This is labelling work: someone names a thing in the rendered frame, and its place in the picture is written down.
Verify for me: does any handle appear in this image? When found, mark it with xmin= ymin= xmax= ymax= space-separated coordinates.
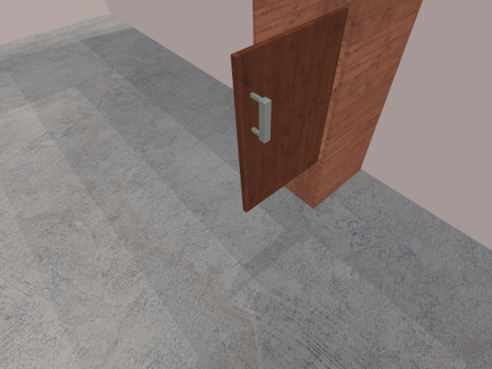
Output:
xmin=250 ymin=92 xmax=271 ymax=144

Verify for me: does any cupboard door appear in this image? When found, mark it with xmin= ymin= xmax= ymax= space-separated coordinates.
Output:
xmin=231 ymin=7 xmax=349 ymax=213

